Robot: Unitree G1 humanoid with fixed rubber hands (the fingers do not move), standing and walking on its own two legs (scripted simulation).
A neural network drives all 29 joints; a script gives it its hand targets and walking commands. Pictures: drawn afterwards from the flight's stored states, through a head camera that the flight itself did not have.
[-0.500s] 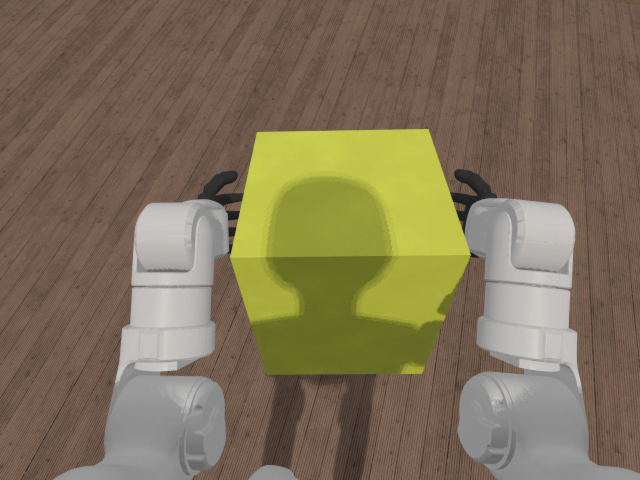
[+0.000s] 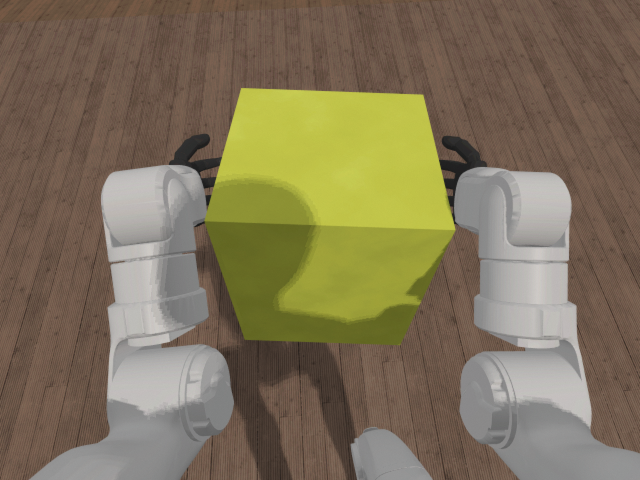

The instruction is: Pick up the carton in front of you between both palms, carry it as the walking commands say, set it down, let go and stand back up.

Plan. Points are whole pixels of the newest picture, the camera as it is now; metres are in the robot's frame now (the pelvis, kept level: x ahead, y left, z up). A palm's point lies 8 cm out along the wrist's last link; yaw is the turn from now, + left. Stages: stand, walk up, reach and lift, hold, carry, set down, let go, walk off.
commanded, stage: carry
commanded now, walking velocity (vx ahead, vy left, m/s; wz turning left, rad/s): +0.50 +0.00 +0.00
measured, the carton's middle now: (326, 226) +0.40 -0.06 +0.09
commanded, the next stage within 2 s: none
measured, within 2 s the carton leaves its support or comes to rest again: neither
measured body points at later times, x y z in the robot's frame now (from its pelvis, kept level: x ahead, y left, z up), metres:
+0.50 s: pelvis +0.33 -0.05 +0.05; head +0.39 -0.04 +0.50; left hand +0.71 +0.16 +0.21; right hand +0.76 -0.14 +0.22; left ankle +0.47 +0.07 -0.63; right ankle +0.27 -0.13 -0.69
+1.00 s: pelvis +0.68 -0.05 +0.09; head +0.70 -0.05 +0.54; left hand +1.07 +0.10 +0.26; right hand +1.08 -0.20 +0.26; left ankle +0.53 +0.06 -0.57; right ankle +0.78 -0.13 -0.60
